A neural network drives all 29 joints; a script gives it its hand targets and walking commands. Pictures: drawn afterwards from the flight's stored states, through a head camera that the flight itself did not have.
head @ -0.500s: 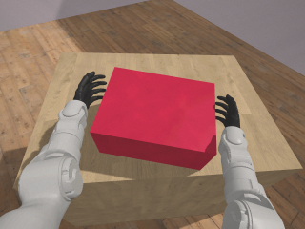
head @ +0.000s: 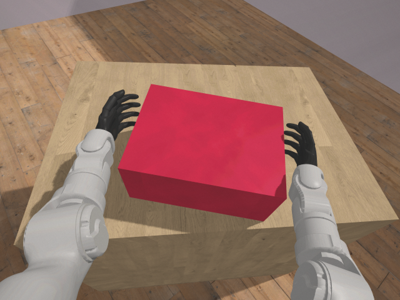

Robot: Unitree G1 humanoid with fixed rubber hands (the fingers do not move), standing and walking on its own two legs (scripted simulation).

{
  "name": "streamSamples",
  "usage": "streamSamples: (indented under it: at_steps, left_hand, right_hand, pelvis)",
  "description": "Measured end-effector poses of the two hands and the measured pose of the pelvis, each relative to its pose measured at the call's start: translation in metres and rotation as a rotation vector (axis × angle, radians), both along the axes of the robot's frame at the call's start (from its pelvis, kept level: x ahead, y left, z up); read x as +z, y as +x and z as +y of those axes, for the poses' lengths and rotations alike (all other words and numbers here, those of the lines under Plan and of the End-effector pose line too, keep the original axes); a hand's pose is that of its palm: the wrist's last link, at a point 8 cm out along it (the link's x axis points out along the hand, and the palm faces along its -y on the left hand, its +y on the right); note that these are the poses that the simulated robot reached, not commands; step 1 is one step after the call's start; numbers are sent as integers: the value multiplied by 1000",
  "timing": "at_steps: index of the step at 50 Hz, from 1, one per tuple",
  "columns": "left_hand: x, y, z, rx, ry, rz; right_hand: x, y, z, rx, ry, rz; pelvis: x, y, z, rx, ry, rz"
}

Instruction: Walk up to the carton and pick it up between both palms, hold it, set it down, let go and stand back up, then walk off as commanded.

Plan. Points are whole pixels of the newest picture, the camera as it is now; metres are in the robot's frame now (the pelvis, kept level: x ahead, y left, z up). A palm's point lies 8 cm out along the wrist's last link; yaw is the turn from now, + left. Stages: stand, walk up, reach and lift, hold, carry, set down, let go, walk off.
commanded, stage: set down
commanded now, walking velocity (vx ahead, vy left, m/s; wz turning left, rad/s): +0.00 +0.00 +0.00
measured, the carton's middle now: (206, 151) +0.44 -0.03 +0.01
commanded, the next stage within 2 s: none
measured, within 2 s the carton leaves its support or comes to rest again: neither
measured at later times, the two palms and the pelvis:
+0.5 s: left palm (111, 129) +0.46 +0.18 +0.06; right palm (303, 162) +0.38 -0.22 +0.06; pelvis +0.00 +0.00 +0.00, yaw +0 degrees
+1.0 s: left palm (110, 148) +0.45 +0.19 +0.02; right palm (292, 182) +0.36 -0.21 +0.00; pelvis -0.01 +0.00 -0.01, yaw -1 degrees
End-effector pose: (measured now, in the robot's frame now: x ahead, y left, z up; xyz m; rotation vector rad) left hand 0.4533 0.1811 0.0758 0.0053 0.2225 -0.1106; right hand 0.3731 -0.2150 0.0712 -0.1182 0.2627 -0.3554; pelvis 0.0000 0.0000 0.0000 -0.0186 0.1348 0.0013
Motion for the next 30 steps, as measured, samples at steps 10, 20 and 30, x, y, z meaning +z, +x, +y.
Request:
streamSamples:
  at_steps: [10, 20, 30]
  left_hand:
    - [-6, 5, -1, -3, -1, -1]
    - [-12, 8, -2, -2, -12, -13]
    - [-13, 7, -2, 2, -19, -19]
  right_hand:
    - [-4, 3, -1, 6, 3, 2]
    - [-8, 5, -2, 10, -3, -7]
    - [-8, 4, -2, 12, -2, -14]
  pelvis:
    - [-1, 0, 0, 0, -1, 22]
    - [-2, -1, 0, -1, -3, 46]
    - [-3, -5, 0, -2, -4, 52]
